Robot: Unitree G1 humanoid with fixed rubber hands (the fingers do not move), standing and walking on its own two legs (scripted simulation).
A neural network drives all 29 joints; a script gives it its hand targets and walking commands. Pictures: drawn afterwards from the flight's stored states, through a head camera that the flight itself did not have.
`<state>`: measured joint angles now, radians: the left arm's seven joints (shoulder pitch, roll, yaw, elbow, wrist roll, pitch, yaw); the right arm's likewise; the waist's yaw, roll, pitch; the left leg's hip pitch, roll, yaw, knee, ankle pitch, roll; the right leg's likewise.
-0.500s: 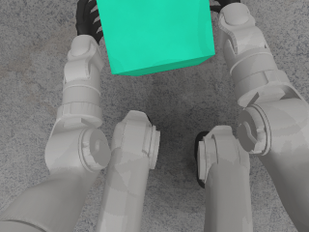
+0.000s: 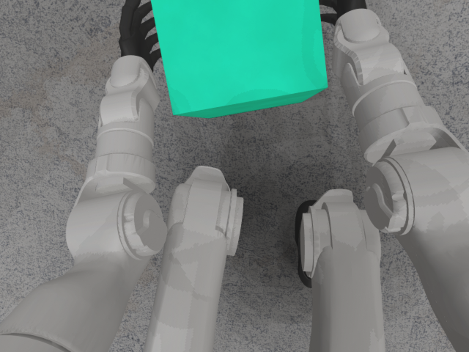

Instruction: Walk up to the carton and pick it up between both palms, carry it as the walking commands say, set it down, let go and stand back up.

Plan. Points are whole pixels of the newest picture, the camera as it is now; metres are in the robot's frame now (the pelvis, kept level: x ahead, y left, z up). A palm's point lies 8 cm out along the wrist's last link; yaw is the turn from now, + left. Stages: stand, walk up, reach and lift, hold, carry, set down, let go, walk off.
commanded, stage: set down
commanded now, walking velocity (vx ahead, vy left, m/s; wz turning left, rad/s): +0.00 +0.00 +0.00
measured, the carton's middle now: (242, 43) +0.52 +0.10 -0.26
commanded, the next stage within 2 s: none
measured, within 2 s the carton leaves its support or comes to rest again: neither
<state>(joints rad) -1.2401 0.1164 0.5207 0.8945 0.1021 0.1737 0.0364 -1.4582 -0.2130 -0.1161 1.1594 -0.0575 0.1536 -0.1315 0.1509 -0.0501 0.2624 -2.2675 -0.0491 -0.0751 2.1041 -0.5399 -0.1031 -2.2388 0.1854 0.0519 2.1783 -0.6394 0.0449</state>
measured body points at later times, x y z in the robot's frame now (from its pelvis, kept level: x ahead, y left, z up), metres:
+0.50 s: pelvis +0.00 +0.00 +0.00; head +0.36 +0.02 +0.26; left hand +0.47 +0.24 -0.19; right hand +0.56 -0.05 -0.19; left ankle +0.12 +0.14 -0.35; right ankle +0.09 -0.11 -0.35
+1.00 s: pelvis +0.00 +0.01 +0.01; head +0.36 +0.02 +0.26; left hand +0.48 +0.28 -0.17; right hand +0.57 -0.07 -0.18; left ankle +0.12 +0.14 -0.35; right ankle +0.09 -0.11 -0.35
